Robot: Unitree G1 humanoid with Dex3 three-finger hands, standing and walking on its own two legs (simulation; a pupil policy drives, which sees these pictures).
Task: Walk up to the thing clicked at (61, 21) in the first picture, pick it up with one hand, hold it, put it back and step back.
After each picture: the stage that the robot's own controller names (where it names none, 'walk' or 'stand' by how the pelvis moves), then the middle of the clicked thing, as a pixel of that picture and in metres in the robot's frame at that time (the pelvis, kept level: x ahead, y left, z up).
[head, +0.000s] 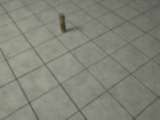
stand; (62, 23) +1.64 +0.28 -0.66
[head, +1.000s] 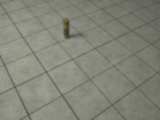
walk; (66, 28) +1.52 +0.17 -0.64
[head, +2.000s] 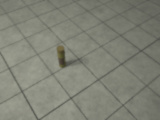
walk; (61, 57) +1.02 +0.19 -0.65
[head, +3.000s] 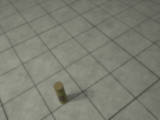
walk; (61, 93) +0.62 +0.23 -0.62
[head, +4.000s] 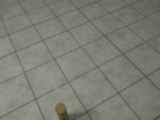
stand; (62, 114) +0.44 +0.20 -0.62
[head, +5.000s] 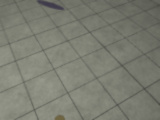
stand; out of the picture +0.41 +0.18 -0.65
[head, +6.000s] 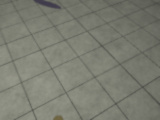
stand; out of the picture +0.40 +0.19 -0.65
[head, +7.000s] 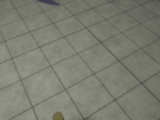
stand; out of the picture +0.40 +0.20 -0.65
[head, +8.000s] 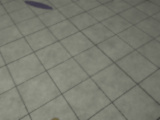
stand; out of the picture +0.38 +0.21 -0.66
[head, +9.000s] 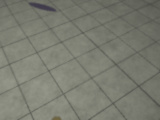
stand; out of the picture +0.40 +0.20 -0.66
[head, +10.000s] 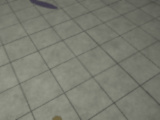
stand; out of the picture +0.40 +0.20 -0.66
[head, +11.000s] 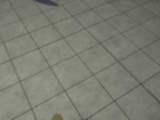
go down; out of the picture +0.40 +0.20 -0.66
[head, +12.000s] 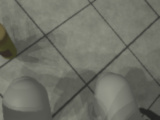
go down; (2, 43) +0.45 +0.28 -0.24
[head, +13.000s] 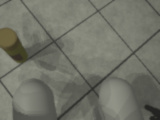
close in; (14, 48) +0.46 +0.28 -0.26
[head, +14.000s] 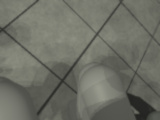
close in; out of the picture +0.42 +0.33 -0.16
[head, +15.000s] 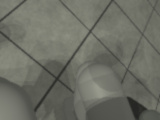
lift; out of the picture +0.41 +0.33 -0.16
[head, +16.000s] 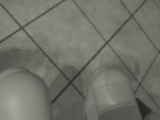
lift; out of the picture +0.32 +0.29 -0.14
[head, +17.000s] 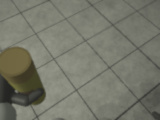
lift; (27, 82) +0.32 +0.18 +0.05
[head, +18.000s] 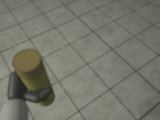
hold; (38, 82) +0.33 +0.16 +0.04
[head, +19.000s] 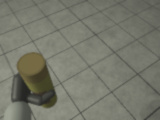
hold; (41, 85) +0.32 +0.16 +0.04
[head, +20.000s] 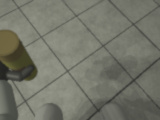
crouch; (19, 60) +0.40 +0.21 -0.03
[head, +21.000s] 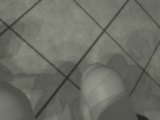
lower; out of the picture +0.43 +0.33 -0.14
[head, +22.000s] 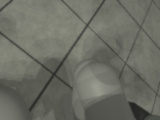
lower; out of the picture +0.42 +0.34 -0.16
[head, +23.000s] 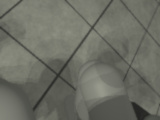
lower; out of the picture +0.41 +0.33 -0.16
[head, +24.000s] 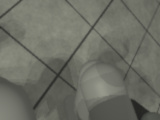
lower; out of the picture +0.40 +0.34 -0.16
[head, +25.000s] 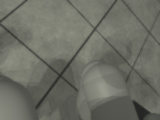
rest; out of the picture +0.39 +0.32 -0.16
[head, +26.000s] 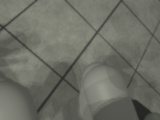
open; out of the picture +0.40 +0.30 -0.16
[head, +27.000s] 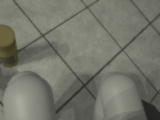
stand; (6, 50) +0.42 +0.28 -0.20
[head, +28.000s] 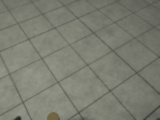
stand; out of the picture +0.37 +0.19 -0.57
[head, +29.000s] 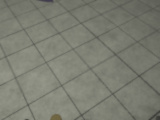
stand; out of the picture +0.38 +0.20 -0.60
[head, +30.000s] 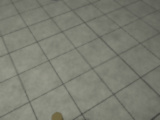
stand; out of the picture +0.38 +0.20 -0.61
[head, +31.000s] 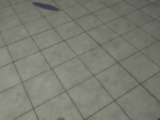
walk; out of the picture +0.40 +0.19 -0.65
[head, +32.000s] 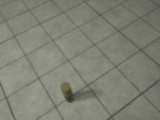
walk; (67, 93) +0.53 +0.19 -0.64
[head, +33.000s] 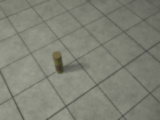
walk; (58, 63) +0.79 +0.21 -0.63
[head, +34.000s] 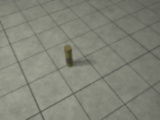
stand; (68, 56) +1.03 +0.20 -0.64
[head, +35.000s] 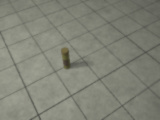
stand; (66, 58) +1.01 +0.20 -0.66
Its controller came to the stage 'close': yes
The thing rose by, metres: 0.67
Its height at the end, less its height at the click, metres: +0.00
